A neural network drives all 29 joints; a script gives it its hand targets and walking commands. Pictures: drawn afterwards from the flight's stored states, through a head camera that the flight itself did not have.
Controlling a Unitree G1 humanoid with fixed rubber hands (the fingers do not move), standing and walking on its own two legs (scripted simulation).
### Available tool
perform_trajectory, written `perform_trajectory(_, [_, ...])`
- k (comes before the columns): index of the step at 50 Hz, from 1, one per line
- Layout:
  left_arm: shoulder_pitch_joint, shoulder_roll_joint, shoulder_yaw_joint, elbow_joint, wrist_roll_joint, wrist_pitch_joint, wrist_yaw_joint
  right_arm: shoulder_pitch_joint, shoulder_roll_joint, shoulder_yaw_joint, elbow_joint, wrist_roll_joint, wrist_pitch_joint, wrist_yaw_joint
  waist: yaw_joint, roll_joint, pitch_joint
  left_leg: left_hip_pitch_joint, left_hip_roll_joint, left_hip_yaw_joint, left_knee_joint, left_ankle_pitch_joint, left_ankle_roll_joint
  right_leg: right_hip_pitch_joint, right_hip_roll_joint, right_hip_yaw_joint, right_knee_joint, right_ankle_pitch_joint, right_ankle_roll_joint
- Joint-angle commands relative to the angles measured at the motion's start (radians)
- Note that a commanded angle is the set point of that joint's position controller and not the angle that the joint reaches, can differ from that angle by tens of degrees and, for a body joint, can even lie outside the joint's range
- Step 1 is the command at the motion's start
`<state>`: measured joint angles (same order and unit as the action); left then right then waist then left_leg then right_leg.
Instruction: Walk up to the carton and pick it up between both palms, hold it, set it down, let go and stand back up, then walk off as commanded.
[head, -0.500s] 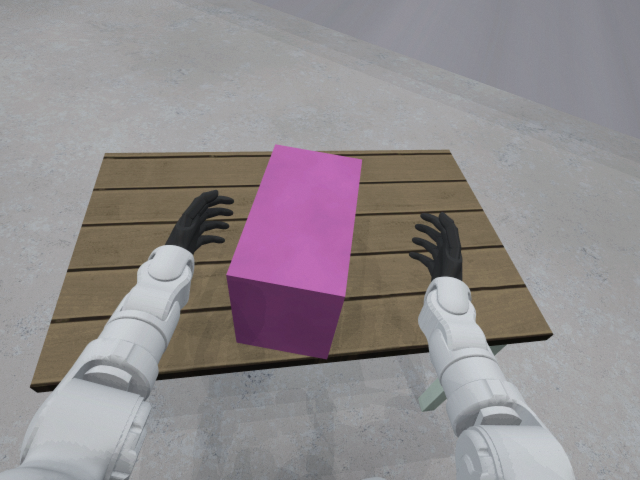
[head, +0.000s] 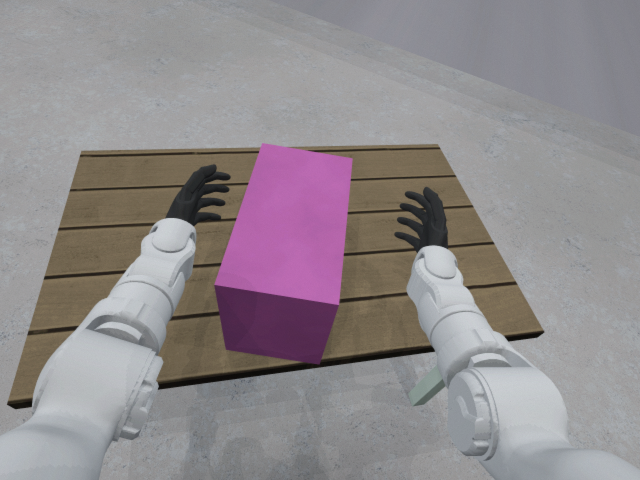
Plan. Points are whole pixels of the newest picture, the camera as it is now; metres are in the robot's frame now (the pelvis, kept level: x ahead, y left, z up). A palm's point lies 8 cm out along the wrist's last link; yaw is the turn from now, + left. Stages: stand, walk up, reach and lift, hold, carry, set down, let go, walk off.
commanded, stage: reach and lift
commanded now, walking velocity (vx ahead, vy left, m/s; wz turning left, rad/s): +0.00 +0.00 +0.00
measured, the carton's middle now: (290, 252) +0.48 -0.04 -0.07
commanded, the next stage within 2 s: none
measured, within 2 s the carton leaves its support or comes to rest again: neither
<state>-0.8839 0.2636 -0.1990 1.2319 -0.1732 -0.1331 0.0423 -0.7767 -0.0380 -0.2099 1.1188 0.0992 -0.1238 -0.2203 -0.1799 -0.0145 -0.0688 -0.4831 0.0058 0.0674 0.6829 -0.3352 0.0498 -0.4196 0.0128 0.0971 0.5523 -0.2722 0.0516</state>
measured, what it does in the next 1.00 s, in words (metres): stands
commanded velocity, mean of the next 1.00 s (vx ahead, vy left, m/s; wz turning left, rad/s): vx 0.00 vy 0.00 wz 0.00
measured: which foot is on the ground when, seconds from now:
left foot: down 0.00-1.00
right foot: down 0.00-1.00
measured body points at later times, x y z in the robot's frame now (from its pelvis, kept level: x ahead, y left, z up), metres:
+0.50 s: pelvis -0.01 -0.01 -0.01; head +0.10 +0.03 +0.43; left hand +0.46 +0.10 -0.01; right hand +0.38 -0.21 -0.01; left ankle +0.00 +0.06 -0.72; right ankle +0.00 -0.18 -0.72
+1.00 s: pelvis +0.00 -0.02 -0.01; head +0.13 +0.02 +0.42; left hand +0.47 +0.08 -0.02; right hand +0.38 -0.17 -0.03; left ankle +0.00 +0.06 -0.72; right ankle +0.00 -0.18 -0.72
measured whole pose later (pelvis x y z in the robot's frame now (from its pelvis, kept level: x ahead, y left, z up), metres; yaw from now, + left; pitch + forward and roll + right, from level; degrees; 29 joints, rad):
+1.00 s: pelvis +0.00 -0.02 -0.01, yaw -1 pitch +26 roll -2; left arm -0.99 0.17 0.24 1.45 0.16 -0.36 0.04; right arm -0.84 0.14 -0.66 1.38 -0.31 -0.54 -0.19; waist -0.16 -0.01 -0.19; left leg -0.86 0.01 0.07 0.68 -0.28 0.05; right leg -0.81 0.02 0.09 0.59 -0.23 0.06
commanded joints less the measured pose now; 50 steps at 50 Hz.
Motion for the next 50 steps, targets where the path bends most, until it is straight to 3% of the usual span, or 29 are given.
perform_trajectory(1, [-0.579,0.032,0.041,0.048,-0.021,-0.078,0.011,-0.475,-0.168,-0.014,0.022,0.002,-0.09,0.029,-0.027,0.194,-0.568,0.39,0.099,-0.173,-0.044,0.657,-0.195,-0.328,0.011,-0.158,-0.093,0.257,-0.094])
perform_trajectory(2, [-0.573,0.052,0.06,0.055,-0.026,-0.079,-0.002,-0.481,-0.128,0.029,-0.04,0.013,-0.095,0.02,0.001,0.152,-0.582,0.368,0.084,-0.15,-0.036,0.658,-0.172,-0.248,0.011,-0.149,-0.083,0.301,-0.074])
perform_trajectory(3, [-0.589,0.033,0.036,-0.01,-0.02,-0.099,-0.001,-0.454,-0.141,-0.012,-0.011,-0.007,-0.112,0.016,-0.053,0.187,-0.622,0.418,0.089,-0.162,-0.033,0.703,-0.191,-0.265,0.02,-0.154,-0.065,0.331,-0.064])
perform_trajectory(4, [-0.591,0.033,0.037,0.028,-0.029,-0.106,-0.001,-0.5,-0.126,0.022,-0.027,0.015,-0.125,0.018,-0.019,0.183,-0.606,0.387,0.09,-0.167,-0.021,0.727,-0.191,-0.281,0.021,-0.152,-0.062,0.314,-0.068])
perform_trajectory(5, [-0.585,0.032,0.051,0.107,-0.025,-0.107,-0.003,-0.462,-0.13,0.013,0.055,0.003,-0.114,0.022,-0.027,0.18,-0.537,0.342,0.082,-0.164,-0.021,0.64,-0.181,-0.318,0.016,-0.154,-0.065,0.253,-0.076])
perform_trajectory(8, [-0.579,0.041,0.079,0.134,-0.006,-0.142,-0.007,-0.455,-0.107,0.012,0.062,-0.016,-0.136,0.02,-0.032,0.168,-0.606,0.308,0.072,-0.149,0.012,0.622,-0.17,-0.341,0.014,-0.154,-0.027,0.294,-0.069])
perform_trajectory(9, [-0.564,0.006,0.043,0.079,-0.012,-0.157,-0.004,-0.429,-0.102,0.0,0.051,-0.024,-0.156,0.029,-0.049,0.193,-0.639,0.375,0.092,-0.172,0.003,0.658,-0.202,-0.384,0.014,-0.173,-0.017,0.271,-0.067])
perform_trajectory(11, [-0.599,0.017,0.082,0.12,0.007,-0.179,-0.006,-0.45,-0.081,-0.01,0.068,-0.036,-0.164,0.025,-0.014,0.181,-0.63,0.293,0.07,-0.153,0.031,0.601,-0.178,-0.386,0.004,-0.158,-0.019,0.239,-0.079])
perform_trajectory(12, [-0.608,0.01,0.052,0.064,0.013,-0.188,0.002,-0.457,-0.107,-0.056,0.043,-0.048,-0.194,0.024,-0.055,0.209,-0.683,0.339,0.088,-0.185,0.024,0.624,-0.199,-0.42,0.007,-0.165,0.001,0.253,-0.077])
perform_trajectory(14, [-0.638,0.032,0.087,0.081,0.009,-0.211,0.006,-0.491,-0.096,-0.039,0.013,-0.053,-0.202,0.03,0.003,0.188,-0.73,0.292,0.075,-0.161,0.039,0.612,-0.185,-0.419,0.004,-0.164,-0.003,0.24,-0.085])
perform_trajectory(18, [-0.626,0.009,0.112,0.15,0.054,-0.24,0.003,-0.452,-0.065,-0.08,0.092,-0.107,-0.225,0.039,-0.021,0.207,-0.759,0.233,0.07,-0.157,0.073,0.505,-0.179,-0.494,0.008,-0.165,0.038,0.2,-0.085])
perform_trajectory(19, [-0.656,-0.022,0.08,0.107,0.05,-0.251,0.005,-0.48,-0.089,-0.122,0.096,-0.121,-0.243,0.04,-0.054,0.24,-0.806,0.277,0.078,-0.178,0.074,0.531,-0.2,-0.54,0.007,-0.182,0.04,0.188,-0.093])
perform_trajectory(22, [-0.636,0.005,0.128,0.142,0.067,-0.27,0.004,-0.466,-0.082,-0.128,0.107,-0.142,-0.264,0.034,-0.024,0.195,-0.788,0.251,0.066,-0.155,0.09,0.543,-0.176,-0.492,0.009,-0.164,0.039,0.239,-0.089])
perform_trajectory(25, [-0.671,-0.016,0.136,0.134,0.103,-0.277,-0.002,-0.498,-0.061,-0.164,0.116,-0.17,-0.297,0.036,-0.02,0.243,-0.812,0.259,0.071,-0.164,0.098,0.579,-0.197,-0.532,0.009,-0.18,0.059,0.219,-0.084])
perform_trajectory(27, [-0.677,-0.001,0.177,0.084,0.11,-0.301,0.004,-0.498,-0.063,-0.191,0.095,-0.198,-0.324,0.038,-0.016,0.225,-0.88,0.262,0.068,-0.156,0.12,0.664,-0.2,-0.508,0.008,-0.174,0.064,0.284,-0.08])
perform_trajectory(29, [-0.657,-0.019,0.183,0.134,0.138,-0.298,-0.006,-0.46,-0.053,-0.215,0.148,-0.219,-0.343,0.035,-0.031,0.231,-0.864,0.251,0.057,-0.144,0.128,0.672,-0.2,-0.514,0.019,-0.182,0.055,0.303,-0.078])
perform_trajectory(30, [-0.659,-0.02,0.228,0.098,0.173,-0.303,0.0,-0.47,-0.046,-0.22,0.129,-0.231,-0.355,0.03,-0.003,0.219,-0.95,0.273,0.057,-0.141,0.149,0.728,-0.197,-0.492,0.026,-0.174,0.044,0.337,-0.084])
perform_trajectory(31, [-0.622,-0.053,0.214,0.147,0.187,-0.294,-0.007,-0.427,-0.033,-0.232,0.222,-0.244,-0.356,0.035,-0.013,0.242,-0.894,0.276,0.061,-0.138,0.15,0.755,-0.196,-0.51,0.023,-0.171,0.032,0.359,-0.089])
perform_trajectory(33, [-0.644,0.0,0.284,0.121,0.221,-0.301,0.0,-0.471,-0.036,-0.252,0.15,-0.245,-0.396,0.034,0.028,0.228,-0.93,0.251,0.054,-0.124,0.159,0.806,-0.194,-0.444,0.019,-0.167,0.04,0.41,-0.08])
perform_trajectory(35, [-0.618,-0.049,0.286,0.148,0.234,-0.303,-0.016,-0.441,0.006,-0.273,0.177,-0.263,-0.416,0.031,-0.01,0.204,-0.897,0.222,0.047,-0.12,0.162,0.758,-0.185,-0.438,0.029,-0.181,0.06,0.433,-0.072])
perform_trajectory(36, [-0.646,-0.042,0.311,0.146,0.254,-0.31,-0.016,-0.468,0.007,-0.271,0.176,-0.283,-0.409,0.039,0.022,0.183,-0.905,0.2,0.049,-0.106,0.162,0.751,-0.179,-0.448,0.026,-0.169,0.045,0.424,-0.08])
perform_trajectory(38, [-0.608,-0.07,0.315,0.139,0.276,-0.304,-0.009,-0.447,0.007,-0.295,0.209,-0.289,-0.432,0.045,0.004,0.229,-0.865,0.256,0.062,-0.129,0.148,0.764,-0.188,-0.479,0.029,-0.184,0.034,0.366,-0.081])
perform_trajectory(43, [-0.624,-0.206,0.353,0.129,0.367,-0.31,-0.043,-0.47,0.181,-0.337,0.213,-0.4,-0.458,0.069,0.008,0.212,-0.83,0.255,0.063,-0.108,0.147,0.787,-0.182,-0.451,0.03,-0.191,0.004,0.389,-0.088])
perform_trajectory(44, [-0.632,-0.2,0.392,0.145,0.385,-0.311,-0.036,-0.47,0.156,-0.376,0.231,-0.43,-0.473,0.067,-0.005,0.214,-0.817,0.25,0.065,-0.112,0.141,0.779,-0.187,-0.442,0.03,-0.2,0.027,0.374,-0.08])
perform_trajectory(45, [-0.625,-0.177,0.453,0.155,0.415,-0.307,-0.028,-0.479,0.145,-0.396,0.218,-0.467,-0.485,0.063,0.028,0.178,-0.812,0.243,0.064,-0.102,0.13,0.782,-0.181,-0.384,0.028,-0.192,-0.001,0.376,-0.084])
perform_trajectory(47, [-0.588,-0.159,0.458,0.156,0.438,-0.296,-0.003,-0.431,0.099,-0.476,0.282,-0.504,-0.494,0.035,-0.012,0.208,-0.772,0.223,0.069,-0.105,0.126,0.784,-0.185,-0.396,0.03,-0.199,-0.01,0.397,-0.085])
perform_trajectory(48, [-0.567,-0.193,0.463,0.178,0.447,-0.281,-0.006,-0.46,0.129,-0.467,0.267,-0.494,-0.499,0.039,0.015,0.2,-0.751,0.234,0.06,-0.101,0.133,0.787,-0.178,-0.407,0.035,-0.188,-0.026,0.394,-0.101])
perform_trajectory(49, [-0.558,-0.162,0.487,0.175,0.457,-0.275,0.007,-0.428,0.09,-0.497,0.285,-0.521,-0.498,0.025,-0.008,0.201,-0.743,0.204,0.06,-0.099,0.127,0.724,-0.172,-0.394,0.038,-0.191,-0.007,0.377,-0.095])
perform_trajectory(50, [-0.552,-0.178,0.479,0.154,0.454,-0.271,0.017,-0.404,0.102,-0.491,0.275,-0.524,-0.505,0.018,0.005,0.197,-0.747,0.176,0.06,-0.091,0.125,0.706,-0.164,-0.347,0.036,-0.186,-0.033,0.4,-0.108])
